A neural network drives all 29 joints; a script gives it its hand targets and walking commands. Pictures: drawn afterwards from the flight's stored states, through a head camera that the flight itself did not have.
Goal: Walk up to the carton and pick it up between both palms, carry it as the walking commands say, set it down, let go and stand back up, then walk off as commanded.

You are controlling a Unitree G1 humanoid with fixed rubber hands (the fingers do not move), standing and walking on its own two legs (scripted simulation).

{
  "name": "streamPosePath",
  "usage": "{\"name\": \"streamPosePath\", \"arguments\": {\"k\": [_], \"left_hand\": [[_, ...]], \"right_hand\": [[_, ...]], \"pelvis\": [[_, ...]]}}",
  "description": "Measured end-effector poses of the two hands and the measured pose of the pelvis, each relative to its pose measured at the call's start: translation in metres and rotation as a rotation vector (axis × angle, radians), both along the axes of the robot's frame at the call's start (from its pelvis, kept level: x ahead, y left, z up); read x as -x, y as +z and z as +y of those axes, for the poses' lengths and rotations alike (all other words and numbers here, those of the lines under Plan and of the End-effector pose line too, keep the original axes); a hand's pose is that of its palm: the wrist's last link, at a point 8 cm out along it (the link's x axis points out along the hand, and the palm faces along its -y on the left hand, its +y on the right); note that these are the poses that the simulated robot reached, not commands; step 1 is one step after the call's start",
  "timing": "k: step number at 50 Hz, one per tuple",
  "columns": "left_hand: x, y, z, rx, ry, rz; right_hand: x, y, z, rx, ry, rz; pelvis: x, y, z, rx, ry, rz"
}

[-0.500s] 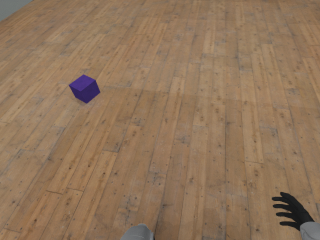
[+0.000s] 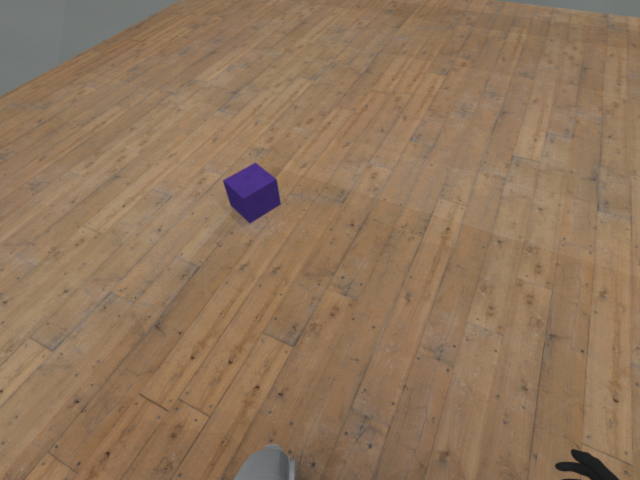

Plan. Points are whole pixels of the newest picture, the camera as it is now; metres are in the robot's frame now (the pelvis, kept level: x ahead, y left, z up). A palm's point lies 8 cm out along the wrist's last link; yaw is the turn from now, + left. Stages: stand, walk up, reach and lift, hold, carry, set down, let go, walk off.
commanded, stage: walk up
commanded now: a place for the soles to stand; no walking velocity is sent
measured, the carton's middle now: (252, 192) +1.29 +0.39 -0.68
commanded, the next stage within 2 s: none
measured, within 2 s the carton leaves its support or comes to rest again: neither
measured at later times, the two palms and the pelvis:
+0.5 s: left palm (57, 414) +0.21 +0.40 -0.08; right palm (495, 366) +0.31 -0.24 -0.13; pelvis +0.20 +0.07 -0.01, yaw +8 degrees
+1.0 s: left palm (58, 293) +0.41 +0.50 -0.10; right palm (418, 268) +0.47 -0.13 -0.10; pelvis +0.38 +0.18 +0.00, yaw +9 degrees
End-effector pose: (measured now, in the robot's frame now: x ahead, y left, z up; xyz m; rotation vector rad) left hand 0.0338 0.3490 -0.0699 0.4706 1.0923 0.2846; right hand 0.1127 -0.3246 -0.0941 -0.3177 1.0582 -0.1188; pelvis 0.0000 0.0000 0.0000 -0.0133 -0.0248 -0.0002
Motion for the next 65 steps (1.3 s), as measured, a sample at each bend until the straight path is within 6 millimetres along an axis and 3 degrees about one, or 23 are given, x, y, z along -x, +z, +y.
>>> {"name": "streamPosePath", "arguments": {"k": [3, 6, 12, 18, 22, 28, 33, 37, 40, 45, 49, 53, 56, 60, 65], "left_hand": [[-0.015, -0.012, 0.030, -0.008, 0.040, 0.030], [-0.044, -0.020, 0.044, 0.008, 0.065, 0.032], [-0.119, -0.020, 0.038, 0.067, -0.001, -0.031], [-0.170, -0.023, 0.029, 0.070, -0.019, -0.044], [-0.177, -0.020, 0.038, 0.046, 0.048, -0.069], [-0.172, -0.005, 0.064, 0.037, 0.158, -0.028], [-0.177, -0.007, 0.105, 0.042, 0.208, 0.029], [-0.204, -0.025, 0.142, 0.045, 0.235, 0.055], [-0.243, -0.030, 0.155, 0.061, 0.213, 0.045], [-0.314, -0.029, 0.158, 0.105, 0.130, 0.009], [-0.365, -0.025, 0.155, 0.122, 0.082, -0.017], [-0.407, -0.025, 0.159, 0.102, 0.065, -0.073], [-0.419, -0.019, 0.168, 0.089, 0.096, -0.105], [-0.420, -0.012, 0.186, 0.079, 0.137, -0.083], [-0.422, -0.019, 0.227, 0.081, 0.174, -0.031]], "right_hand": [[-0.051, 0.004, 0.016, 0.040, 0.023, -0.062], [-0.081, 0.007, 0.033, 0.061, 0.024, -0.102], [-0.103, 0.006, 0.059, 0.049, 0.033, -0.054], [-0.127, -0.020, 0.064, 0.008, 0.024, 0.004], [-0.161, -0.036, 0.073, 0.015, 0.066, 0.058], [-0.231, -0.022, 0.105, 0.001, 0.154, 0.063], [-0.299, -0.001, 0.138, 0.026, 0.202, 0.020], [-0.342, 0.007, 0.160, 0.085, 0.200, -0.061], [-0.354, 0.012, 0.173, 0.097, 0.169, -0.075], [-0.358, 0.012, 0.186, 0.097, 0.132, -0.029], [-0.359, -0.002, 0.189, 0.076, 0.097, 0.030], [-0.373, -0.024, 0.195, 0.055, 0.079, 0.092], [-0.397, -0.029, 0.209, 0.051, 0.110, 0.113], [-0.442, -0.022, 0.235, 0.033, 0.154, 0.078], [-0.496, -0.008, 0.267, 0.047, 0.193, 0.020]], "pelvis": [[-0.030, -0.010, 0.022, -0.009, 0.013, -0.007], [-0.051, -0.012, 0.036, -0.015, 0.034, -0.016], [-0.096, -0.004, 0.047, -0.033, 0.061, -0.008], [-0.148, -0.014, 0.048, -0.042, 0.077, -0.002], [-0.178, -0.018, 0.056, -0.008, 0.108, -0.005], [-0.217, -0.004, 0.080, -0.002, 0.159, -0.011], [-0.254, 0.001, 0.111, -0.006, 0.176, -0.007], [-0.284, -0.010, 0.142, -0.020, 0.175, -0.013], [-0.303, -0.008, 0.154, -0.028, 0.173, -0.016], [-0.338, -0.001, 0.168, -0.034, 0.165, -0.008], [-0.368, -0.003, 0.177, -0.035, 0.157, -0.003], [-0.400, -0.013, 0.181, -0.010, 0.163, 0.001], [-0.418, -0.012, 0.191, -0.004, 0.171, -0.003], [-0.439, -0.005, 0.209, -0.002, 0.185, -0.008], [-0.469, -0.006, 0.240, -0.007, 0.183, -0.018]]}}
